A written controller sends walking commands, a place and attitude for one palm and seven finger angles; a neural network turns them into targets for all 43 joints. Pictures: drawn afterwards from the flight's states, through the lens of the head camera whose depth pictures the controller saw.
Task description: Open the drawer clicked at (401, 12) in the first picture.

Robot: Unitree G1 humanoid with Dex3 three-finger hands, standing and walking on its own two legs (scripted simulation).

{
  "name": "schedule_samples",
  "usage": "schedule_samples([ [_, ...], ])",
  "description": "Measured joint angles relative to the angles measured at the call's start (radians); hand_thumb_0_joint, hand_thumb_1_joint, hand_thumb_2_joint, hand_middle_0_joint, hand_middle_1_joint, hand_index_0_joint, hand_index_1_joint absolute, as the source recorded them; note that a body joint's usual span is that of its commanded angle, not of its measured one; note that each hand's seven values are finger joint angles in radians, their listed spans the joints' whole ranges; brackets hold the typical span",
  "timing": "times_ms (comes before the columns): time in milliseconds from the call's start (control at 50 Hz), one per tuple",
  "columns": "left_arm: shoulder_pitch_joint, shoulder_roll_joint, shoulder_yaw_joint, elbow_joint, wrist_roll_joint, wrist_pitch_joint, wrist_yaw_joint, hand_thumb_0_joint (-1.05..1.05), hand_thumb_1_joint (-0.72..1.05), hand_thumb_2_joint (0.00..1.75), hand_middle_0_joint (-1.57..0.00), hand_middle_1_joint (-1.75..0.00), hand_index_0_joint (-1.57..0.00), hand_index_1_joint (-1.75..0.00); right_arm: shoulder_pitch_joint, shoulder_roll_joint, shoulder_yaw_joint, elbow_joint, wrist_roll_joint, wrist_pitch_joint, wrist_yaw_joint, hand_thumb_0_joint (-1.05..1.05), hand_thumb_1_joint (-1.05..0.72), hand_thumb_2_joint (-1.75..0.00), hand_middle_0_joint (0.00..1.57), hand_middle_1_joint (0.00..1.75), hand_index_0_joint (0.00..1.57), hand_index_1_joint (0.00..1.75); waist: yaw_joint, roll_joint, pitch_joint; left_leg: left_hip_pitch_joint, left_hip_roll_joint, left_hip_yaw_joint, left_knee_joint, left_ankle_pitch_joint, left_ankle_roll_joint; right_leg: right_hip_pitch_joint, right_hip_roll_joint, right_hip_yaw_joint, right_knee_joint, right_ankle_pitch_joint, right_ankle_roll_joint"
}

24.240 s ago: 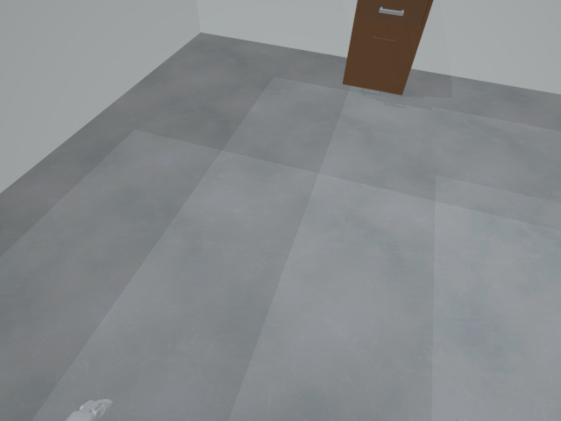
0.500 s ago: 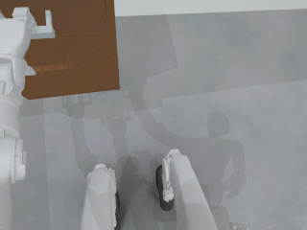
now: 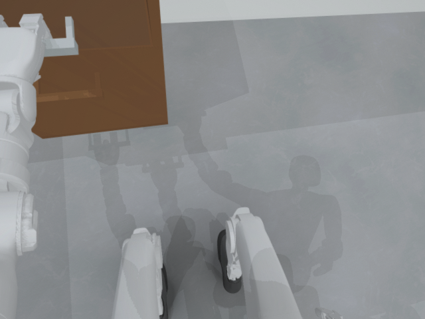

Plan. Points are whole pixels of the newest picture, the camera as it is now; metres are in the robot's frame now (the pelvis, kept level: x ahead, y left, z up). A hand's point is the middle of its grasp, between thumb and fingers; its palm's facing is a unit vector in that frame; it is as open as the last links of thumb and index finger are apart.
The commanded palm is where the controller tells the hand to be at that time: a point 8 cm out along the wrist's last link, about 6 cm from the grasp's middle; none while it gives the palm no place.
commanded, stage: pull the drawer open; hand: left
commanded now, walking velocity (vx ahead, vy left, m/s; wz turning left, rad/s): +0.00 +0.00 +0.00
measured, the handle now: (27, 37) +0.60 +0.26 -0.01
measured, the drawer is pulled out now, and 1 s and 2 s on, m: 0.00 0.08 0.14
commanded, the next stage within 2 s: none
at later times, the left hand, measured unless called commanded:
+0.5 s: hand (30, 91) +0.52 +0.27 -0.04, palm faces -0.02 -0.04 -1.00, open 5.2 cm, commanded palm +0.49 +0.25 +0.01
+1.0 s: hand (31, 115) +0.47 +0.26 -0.04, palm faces -0.03 -0.04 -1.00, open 5.2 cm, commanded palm +0.44 +0.25 +0.01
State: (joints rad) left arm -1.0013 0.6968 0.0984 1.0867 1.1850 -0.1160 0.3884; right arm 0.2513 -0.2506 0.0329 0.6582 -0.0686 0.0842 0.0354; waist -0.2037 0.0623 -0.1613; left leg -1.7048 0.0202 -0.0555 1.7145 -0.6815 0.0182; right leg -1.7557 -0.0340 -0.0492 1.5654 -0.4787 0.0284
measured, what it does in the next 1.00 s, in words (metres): stands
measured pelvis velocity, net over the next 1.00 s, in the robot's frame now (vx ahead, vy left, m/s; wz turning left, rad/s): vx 0.02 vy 0.00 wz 0.02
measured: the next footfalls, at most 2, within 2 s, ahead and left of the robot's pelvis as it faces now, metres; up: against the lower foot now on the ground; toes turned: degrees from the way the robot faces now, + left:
none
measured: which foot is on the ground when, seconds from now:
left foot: down 0.00-1.00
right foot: down 0.00-1.00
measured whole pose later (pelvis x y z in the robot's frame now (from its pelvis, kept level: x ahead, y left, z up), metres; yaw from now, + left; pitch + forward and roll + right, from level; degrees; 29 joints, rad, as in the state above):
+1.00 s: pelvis +0.02 +0.00 +0.03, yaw +1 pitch +35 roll -3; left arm -0.64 0.52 0.11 0.89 1.16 -0.18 0.52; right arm 0.19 -0.25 -0.03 0.67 -0.07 0.09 0.04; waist -0.10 0.04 -0.19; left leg -1.54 0.02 -0.02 1.62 -0.69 0.01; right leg -1.62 -0.03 -0.02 1.51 -0.50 0.03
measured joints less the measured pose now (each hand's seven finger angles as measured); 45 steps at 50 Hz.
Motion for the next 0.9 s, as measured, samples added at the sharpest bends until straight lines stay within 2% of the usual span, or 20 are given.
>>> schedule_samples([
  [120,0.027,0.003,0.018,-0.029,-0.009,-0.007,-0.015,0.01,0.81,0.85,-0.39,-1.35,-0.41,-1.35,-0.006,0.0,-0.005,-0.004,-0.001,0.005,0.002,0.0,-0.9,-0.9,0.2,0.3,0.2,0.3,0.001,0.0,0.001,0.008,0.005,-0.001,-0.005,-0.002,-0.002,0.007,0.005,-0.001,-0.006,0.001,-0.001],
  [220,0.092,-0.017,0.03,-0.08,-0.027,-0.021,-0.017,0.01,0.81,0.84,-0.36,-1.35,-0.41,-1.35,-0.005,-0.002,-0.015,-0.006,-0.001,0.013,0.004,0.0,-0.9,-0.9,0.2,0.3,0.2,0.3,0.017,0.001,-0.004,0.034,0.011,0.008,-0.02,-0.007,0.0,0.027,0.011,0.006,-0.019,-0.001,0.001],
  [400,0.183,-0.07,0.024,-0.123,-0.029,-0.055,0.041,0.01,0.8,0.84,-0.36,-1.35,-0.4,-1.35,-0.022,-0.001,-0.026,0.0,-0.002,0.017,0.004,0.0,-0.9,-0.9,0.2,0.3,0.2,0.3,0.048,-0.006,-0.018,0.076,0.009,0.02,-0.043,-0.014,0.005,0.063,0.01,0.018,-0.032,-0.012,0.005],
  [560,0.221,-0.113,0.011,-0.135,-0.026,-0.045,0.092,0.01,0.8,0.85,-0.35,-1.35,-0.4,-1.35,-0.053,0.0,-0.04,-0.001,-0.003,0.016,0.008,0.0,-0.9,-0.9,0.2,0.3,0.2,0.3,0.067,-0.01,-0.021,0.1,0.003,0.026,-0.058,-0.013,0.005,0.084,0.004,0.024,-0.039,-0.016,0.006],
  [760,0.269,-0.145,-0.002,-0.143,-0.031,-0.032,0.109,0.01,0.8,0.84,-0.35,-1.35,-0.4,-1.35,-0.064,-0.001,-0.046,0.0,0.0,0.011,0.005,0.0,-0.9,-0.9,0.2,0.3,0.2,0.3,0.082,-0.016,-0.028,0.133,0.001,0.031,-0.082,-0.008,0.001,0.11,0.003,0.028,-0.051,-0.018,0.002],
  [900,0.325,-0.161,0.008,-0.174,-0.034,-0.046,0.118,0.01,0.8,0.84,-0.35,-1.35,-0.4,-1.35,-0.061,-0.001,-0.055,0.006,-0.002,0.01,0.002,0.0,-0.9,-0.9,0.2,0.3,0.2,0.3,0.092,-0.019,-0.031,0.155,0.004,0.036,-0.093,-0.009,-0.003,0.126,0.006,0.033,-0.055,-0.02,-0.001],
])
